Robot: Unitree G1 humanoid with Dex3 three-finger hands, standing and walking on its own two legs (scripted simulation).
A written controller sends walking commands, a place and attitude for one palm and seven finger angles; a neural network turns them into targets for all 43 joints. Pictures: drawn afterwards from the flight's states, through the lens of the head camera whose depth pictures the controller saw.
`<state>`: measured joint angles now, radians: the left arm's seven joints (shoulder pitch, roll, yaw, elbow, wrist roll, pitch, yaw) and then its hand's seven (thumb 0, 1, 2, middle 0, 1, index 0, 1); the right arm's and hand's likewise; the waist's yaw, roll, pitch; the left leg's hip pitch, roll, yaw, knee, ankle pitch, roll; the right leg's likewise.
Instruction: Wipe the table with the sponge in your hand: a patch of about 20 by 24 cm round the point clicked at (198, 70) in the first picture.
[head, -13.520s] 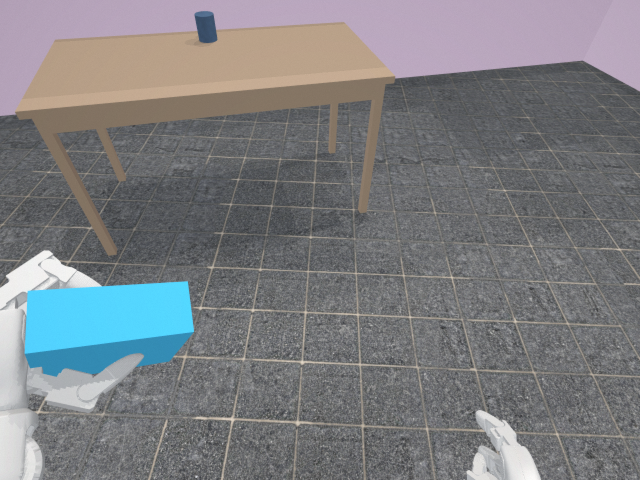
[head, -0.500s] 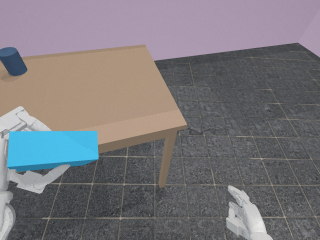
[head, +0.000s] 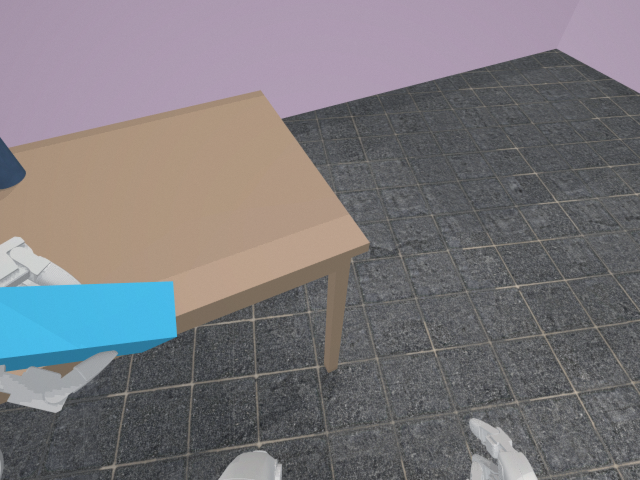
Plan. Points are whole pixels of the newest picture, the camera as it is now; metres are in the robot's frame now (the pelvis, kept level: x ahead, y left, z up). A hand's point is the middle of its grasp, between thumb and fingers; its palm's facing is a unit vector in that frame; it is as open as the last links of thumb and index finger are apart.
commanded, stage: shuffle to correct the standing spot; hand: left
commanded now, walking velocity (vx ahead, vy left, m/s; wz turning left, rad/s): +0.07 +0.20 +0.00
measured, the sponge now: (110, 324) +0.23 +0.21 +0.15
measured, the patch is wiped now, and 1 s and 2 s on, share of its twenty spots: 0.00 0.00 0.00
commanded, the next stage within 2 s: none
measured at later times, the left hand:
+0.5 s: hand out of the picture +0.20 +0.36 +0.17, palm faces +0.45 -0.80 -0.40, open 9.2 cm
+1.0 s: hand out of the picture +0.20 +0.45 +0.17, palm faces +0.46 -0.77 -0.45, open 9.2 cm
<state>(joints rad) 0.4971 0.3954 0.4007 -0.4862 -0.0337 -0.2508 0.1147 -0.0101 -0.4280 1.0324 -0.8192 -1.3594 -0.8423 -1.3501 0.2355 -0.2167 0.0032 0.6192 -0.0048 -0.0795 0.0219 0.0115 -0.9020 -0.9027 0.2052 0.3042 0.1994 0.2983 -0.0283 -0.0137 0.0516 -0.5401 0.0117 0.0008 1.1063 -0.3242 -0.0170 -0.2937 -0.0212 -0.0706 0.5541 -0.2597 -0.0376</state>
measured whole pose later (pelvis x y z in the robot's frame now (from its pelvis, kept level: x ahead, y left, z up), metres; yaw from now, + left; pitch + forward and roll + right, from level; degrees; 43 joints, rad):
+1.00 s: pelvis +0.00 +0.20 +0.00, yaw +3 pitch +0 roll +4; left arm 0.49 0.36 0.39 -0.46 -0.03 -0.22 0.15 -0.01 -0.43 1.04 -0.82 -1.36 -0.84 -1.35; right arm 0.22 -0.24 -0.03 0.65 -0.01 -0.11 -0.02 0.01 -0.90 -0.90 0.20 0.30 0.20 0.30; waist 0.01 -0.06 0.05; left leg -0.43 0.06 0.06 0.80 -0.31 0.01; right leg -0.30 -0.12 -0.06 0.58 -0.28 0.00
